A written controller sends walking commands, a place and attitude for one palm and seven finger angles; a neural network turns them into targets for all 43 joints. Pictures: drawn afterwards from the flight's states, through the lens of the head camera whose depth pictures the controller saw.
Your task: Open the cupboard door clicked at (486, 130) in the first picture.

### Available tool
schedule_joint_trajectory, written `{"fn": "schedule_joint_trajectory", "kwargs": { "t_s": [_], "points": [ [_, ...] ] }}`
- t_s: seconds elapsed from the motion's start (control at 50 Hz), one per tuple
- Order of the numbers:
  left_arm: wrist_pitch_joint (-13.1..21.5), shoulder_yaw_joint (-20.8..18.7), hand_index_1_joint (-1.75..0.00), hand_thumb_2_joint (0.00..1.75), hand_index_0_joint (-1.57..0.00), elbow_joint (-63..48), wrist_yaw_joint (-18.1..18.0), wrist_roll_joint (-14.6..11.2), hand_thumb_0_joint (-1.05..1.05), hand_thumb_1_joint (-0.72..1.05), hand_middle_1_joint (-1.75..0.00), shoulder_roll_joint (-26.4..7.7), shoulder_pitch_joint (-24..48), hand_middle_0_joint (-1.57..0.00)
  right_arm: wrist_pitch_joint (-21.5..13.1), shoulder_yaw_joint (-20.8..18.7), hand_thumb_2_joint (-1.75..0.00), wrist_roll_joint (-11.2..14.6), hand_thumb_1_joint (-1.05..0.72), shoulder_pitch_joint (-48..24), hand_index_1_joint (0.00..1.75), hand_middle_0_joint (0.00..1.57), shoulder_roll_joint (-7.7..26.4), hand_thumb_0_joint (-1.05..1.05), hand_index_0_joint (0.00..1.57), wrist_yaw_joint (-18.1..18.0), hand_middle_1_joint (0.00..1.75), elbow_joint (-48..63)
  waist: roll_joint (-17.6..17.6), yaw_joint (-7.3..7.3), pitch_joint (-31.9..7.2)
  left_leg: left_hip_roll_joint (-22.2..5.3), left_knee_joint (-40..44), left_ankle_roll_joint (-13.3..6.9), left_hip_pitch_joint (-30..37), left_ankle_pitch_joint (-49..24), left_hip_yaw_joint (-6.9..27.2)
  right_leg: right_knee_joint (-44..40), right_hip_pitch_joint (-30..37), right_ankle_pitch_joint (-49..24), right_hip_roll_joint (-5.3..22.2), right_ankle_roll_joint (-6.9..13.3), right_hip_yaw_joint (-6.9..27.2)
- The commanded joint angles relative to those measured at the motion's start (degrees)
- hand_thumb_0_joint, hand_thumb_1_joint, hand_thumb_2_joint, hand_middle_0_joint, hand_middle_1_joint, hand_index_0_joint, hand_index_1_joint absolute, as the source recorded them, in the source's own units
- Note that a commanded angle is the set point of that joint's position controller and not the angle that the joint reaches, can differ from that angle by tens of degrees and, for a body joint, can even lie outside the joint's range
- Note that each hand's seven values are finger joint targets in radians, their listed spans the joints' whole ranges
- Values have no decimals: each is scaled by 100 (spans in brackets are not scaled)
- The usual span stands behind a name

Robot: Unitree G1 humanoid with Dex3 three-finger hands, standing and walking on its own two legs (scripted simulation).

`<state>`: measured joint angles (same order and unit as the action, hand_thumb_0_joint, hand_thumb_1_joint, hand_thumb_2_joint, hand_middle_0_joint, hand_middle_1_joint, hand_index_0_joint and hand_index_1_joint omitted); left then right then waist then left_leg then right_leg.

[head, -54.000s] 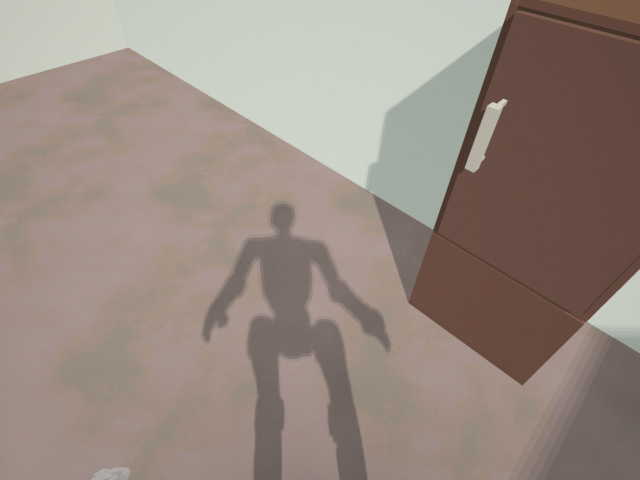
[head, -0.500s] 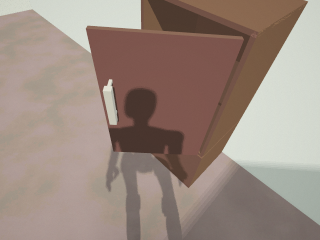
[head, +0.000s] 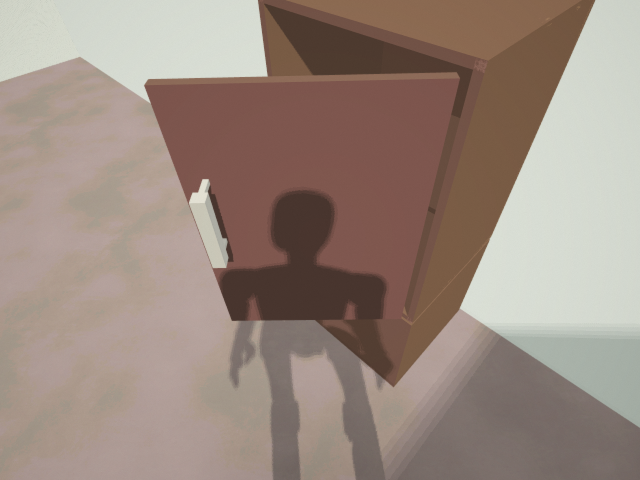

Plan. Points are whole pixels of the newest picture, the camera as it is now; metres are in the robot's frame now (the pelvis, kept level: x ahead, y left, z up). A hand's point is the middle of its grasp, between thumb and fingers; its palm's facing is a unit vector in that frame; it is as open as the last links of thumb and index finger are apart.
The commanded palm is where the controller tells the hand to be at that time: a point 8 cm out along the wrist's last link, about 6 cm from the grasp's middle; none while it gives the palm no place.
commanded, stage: look again from close up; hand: left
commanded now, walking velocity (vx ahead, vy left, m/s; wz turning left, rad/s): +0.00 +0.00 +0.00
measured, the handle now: (213, 224) +0.50 +0.22 +0.01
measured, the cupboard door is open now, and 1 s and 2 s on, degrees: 44 44 44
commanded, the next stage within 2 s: raise the hand with hooked fingers in 0.24 s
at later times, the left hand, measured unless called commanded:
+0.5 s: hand (196, 444) +0.18 +0.17 -0.04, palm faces +0.30 -0.95 -0.14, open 7.5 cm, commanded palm +0.10 +0.22 -0.06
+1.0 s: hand (185, 435) +0.18 +0.18 -0.02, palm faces -0.01 -1.00 -0.07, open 10.0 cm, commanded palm +0.14 +0.25 -0.03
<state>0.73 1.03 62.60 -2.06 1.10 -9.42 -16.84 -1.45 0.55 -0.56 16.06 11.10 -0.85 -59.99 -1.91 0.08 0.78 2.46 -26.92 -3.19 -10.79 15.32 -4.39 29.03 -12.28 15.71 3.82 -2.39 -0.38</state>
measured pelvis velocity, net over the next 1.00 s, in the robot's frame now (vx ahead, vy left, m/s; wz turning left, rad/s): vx -0.04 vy -0.04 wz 0.05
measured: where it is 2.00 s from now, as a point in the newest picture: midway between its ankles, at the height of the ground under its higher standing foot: outside the picture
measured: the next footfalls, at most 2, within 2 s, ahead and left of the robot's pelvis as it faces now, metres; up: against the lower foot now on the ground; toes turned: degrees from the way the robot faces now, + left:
none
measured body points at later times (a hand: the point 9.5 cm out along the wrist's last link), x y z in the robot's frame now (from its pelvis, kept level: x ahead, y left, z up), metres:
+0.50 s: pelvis -0.01 -0.03 +0.00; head -0.01 -0.04 +0.45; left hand +0.16 +0.22 -0.03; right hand +0.10 -0.28 -0.13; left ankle -0.01 +0.08 -0.74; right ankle +0.00 -0.15 -0.74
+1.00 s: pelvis -0.04 -0.04 -0.09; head +0.02 -0.03 +0.36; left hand +0.17 +0.24 -0.02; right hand +0.17 -0.26 -0.16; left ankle -0.01 +0.08 -0.74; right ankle +0.00 -0.15 -0.74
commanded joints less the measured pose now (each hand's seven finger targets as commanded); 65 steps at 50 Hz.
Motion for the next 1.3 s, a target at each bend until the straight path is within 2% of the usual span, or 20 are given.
{"fn": "schedule_joint_trajectory", "kwargs": {
  "t_s": [0.0,0.3,0.32,0.34,0.36,0.38,0.4,0.42,0.44,0.48,0.52,0.54,0.6,0.7,0.8,0.88,1.02,1.08,1.14,1.28],
  "points": [
    [124,-159,-30,90,-20,-291,-31,-24,0,90,-30,-760,-185,-20,-123,-129,-90,-12,-90,136,30,20,643,0,20,-35,30,207,403,7,236,-747,661,47,-177,-904,737,-467,16,-799,240,399,330],
    [133,-187,-30,90,-20,-340,-5,-34,0,90,-30,-943,121,-20,-76,-122,-90,-18,-90,-162,30,20,639,0,20,-42,30,-44,235,17,49,-783,608,183,85,-1092,570,-691,272,-1444,315,444,438],
    [159,-188,-30,90,-20,-139,-231,3,0,90,-30,-828,-434,-20,-71,-156,-90,52,-90,-499,30,20,658,0,20,-17,30,314,708,183,197,-916,-504,336,-243,-1147,359,-587,212,-3303,623,299,685],
    [1438,-1691,-32,89,-20,-8807,-224,-1018,0,88,-32,-2520,4240,-20,-861,-366,-90,301,-90,-328,30,20,1388,0,20,-224,30,2173,-445,-424,-2677,-229,267,219,959,-2089,490,-15,696,-2794,-39,473,26],
    [1155,-1341,-33,88,-20,-6960,-284,-551,0,85,-33,-1880,858,-20,-1360,-226,-90,183,-90,-737,30,20,949,0,20,-435,30,1997,-1394,208,-2239,-428,277,156,1464,-2994,310,128,397,-1617,-307,573,-33],
    [916,-1185,-34,87,-21,-6403,-531,-763,0,83,-34,-1560,692,-21,-1428,-236,-90,251,-90,-724,30,20,1043,0,20,-463,30,1607,-1437,34,-1929,-414,121,356,934,-2313,316,16,208,-957,-263,512,-291],
    [471,-486,-36,86,-21,-5463,-448,-954,0,81,-36,-143,-795,-21,-1376,-250,-90,352,-90,-568,30,20,701,0,20,-420,30,1615,-667,-96,-1053,-429,161,314,478,-1787,360,-71,-260,-796,-297,398,-415],
    [731,-725,-37,85,-21,-6382,-321,-1115,0,78,-37,-449,536,-21,-1440,-280,-90,328,-90,-757,30,20,973,0,20,-366,30,2139,-290,-249,-121,-379,56,317,-194,-1184,524,-80,-643,-676,-251,353,-477],
    [1087,-1101,-39,84,-21,-6095,-184,-1113,0,76,-39,-732,489,-21,-1499,-416,-90,252,-90,-683,30,20,1060,0,20,-375,30,2194,172,-307,-101,-335,-170,286,-479,-648,482,-49,-1024,-233,-290,328,-514],
    [1748,-1280,-42,82,-21,-4825,207,-1198,0,71,-42,-427,-801,-21,-1537,-473,-90,182,-90,-764,30,20,996,0,20,-313,30,2412,942,-19,393,-224,-634,320,-1460,4,467,288,-1698,458,-347,324,-583],
    [2570,-1253,-45,80,-22,-4452,851,-1426,0,67,-45,-131,-1446,-22,-1607,-517,-90,105,-90,-887,30,20,956,0,20,-165,30,2694,1635,248,-17,-140,-1295,358,-2278,276,380,932,-2188,819,-378,308,-491],
    [2998,-1389,-47,79,-22,-4461,1206,-1544,0,64,-47,-236,-1625,-22,-1643,-578,-90,99,-90,-910,30,20,972,0,20,-105,30,2811,1778,328,-324,-110,-1623,369,-2565,306,324,1207,-2221,767,-371,317,-379],
    [3823,-1669,-51,76,-22,-4429,2347,-1809,0,57,-51,-650,-1470,-22,-1742,-624,-90,177,-90,-949,30,20,1071,0,20,69,30,3252,883,349,-1064,4,-2400,413,-3075,140,244,1890,-2124,96,-224,399,28],
    [3676,-2482,-58,71,-23,-6340,2648,-2268,0,46,-58,-1672,329,-23,-1746,-588,-90,262,-90,-995,30,20,1065,0,20,-164,30,3824,-54,237,-2015,-35,-3114,237,-3564,740,193,1830,-2380,1673,-102,269,823],
    [3885,-2030,-66,66,-24,-7839,2337,-2183,0,34,-66,-1497,997,-24,-1797,-472,-90,173,-90,-632,30,20,990,0,20,-377,30,3472,-526,-174,-2211,-287,-3348,117,-3102,355,471,2207,-2812,957,-344,370,501],
    [3213,-1573,-72,62,-25,-6930,2666,-2078,0,25,-72,-1341,915,-25,-1811,-367,-90,255,-90,-564,30,20,1115,0,20,-465,30,3285,-470,-399,-1550,-318,-3223,105,-3252,516,642,2214,-3138,906,-460,383,199],
    [1610,-2745,-82,55,-26,-6403,2650,-2426,0,8,-82,-1807,-245,-26,-1501,-396,-90,345,-90,-734,30,20,988,0,20,-436,30,3709,257,341,-2360,-187,-2606,180,-3059,-200,578,1956,-1838,144,-339,251,-5],
    [1897,-2900,-87,52,-26,-6799,2220,-2450,0,1,-87,-1749,-64,-26,-1504,-387,-90,261,-90,-730,30,20,880,0,20,-384,30,3712,258,383,-2164,-219,-2473,220,-2939,-360,627,2088,-1951,-37,-434,307,-208],
    [2428,-2514,-92,49,-27,-6932,1991,-2233,0,-6,-92,-1487,244,-27,-1544,-375,-90,214,-90,-539,30,20,918,0,20,-312,30,3583,14,137,-1879,-252,-2435,230,-2788,-187,637,2169,-2480,199,-469,322,-326],
    [2478,-2156,-102,42,-28,-6623,2518,-2118,0,-22,-102,-1775,1035,-28,-1645,-334,-90,305,-90,-289,30,20,1250,0,20,-408,30,3525,-219,-161,-1707,-276,-2240,208,-2631,567,772,2018,-2823,839,-482,385,-311]
  ]
}}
